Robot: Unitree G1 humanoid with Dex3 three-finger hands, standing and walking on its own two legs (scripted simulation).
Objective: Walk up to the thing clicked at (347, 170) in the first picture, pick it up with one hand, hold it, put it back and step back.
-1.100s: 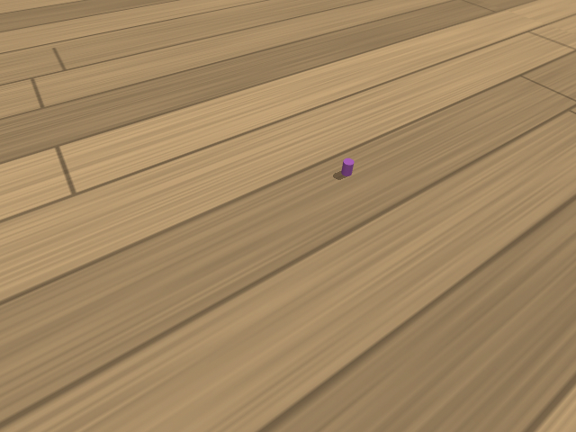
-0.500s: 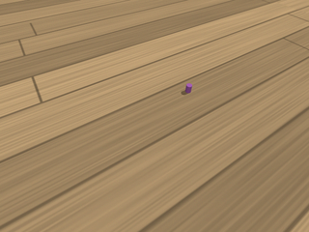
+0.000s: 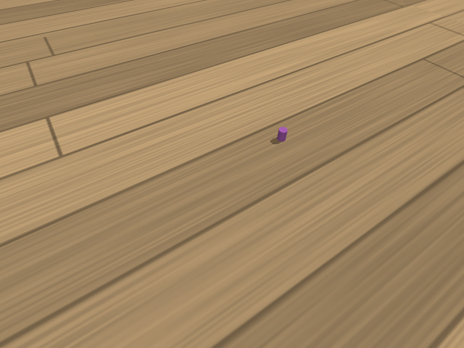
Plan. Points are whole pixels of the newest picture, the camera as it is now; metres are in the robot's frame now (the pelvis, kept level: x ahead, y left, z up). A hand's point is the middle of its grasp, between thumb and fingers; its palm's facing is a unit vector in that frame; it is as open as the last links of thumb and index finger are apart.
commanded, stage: stand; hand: left
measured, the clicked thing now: (282, 134) +1.43 -0.37 -0.74
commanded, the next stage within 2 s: walk up in 0.02 s
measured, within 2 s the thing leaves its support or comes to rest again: neither
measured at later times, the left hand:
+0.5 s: hand (154, 316) +0.21 +0.16 -0.15, palm faces -0.16 -0.91 -0.38, open 7.4 cm
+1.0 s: hand (204, 187) +0.53 +0.07 -0.15, palm faces -0.43 -0.83 -0.35, open 7.4 cm
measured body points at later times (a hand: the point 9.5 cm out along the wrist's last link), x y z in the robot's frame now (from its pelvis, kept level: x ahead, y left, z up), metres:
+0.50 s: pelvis +0.11 -0.11 -0.02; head +0.10 -0.13 +0.43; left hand +0.22 +0.20 -0.12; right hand +0.13 -0.46 -0.15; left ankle +0.09 +0.03 -0.68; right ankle +0.13 -0.23 -0.75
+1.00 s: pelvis +0.33 -0.15 -0.01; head +0.36 -0.14 +0.44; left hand +0.56 +0.11 -0.12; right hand +0.22 -0.46 -0.11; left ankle +0.35 -0.03 -0.75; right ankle +0.35 -0.30 -0.70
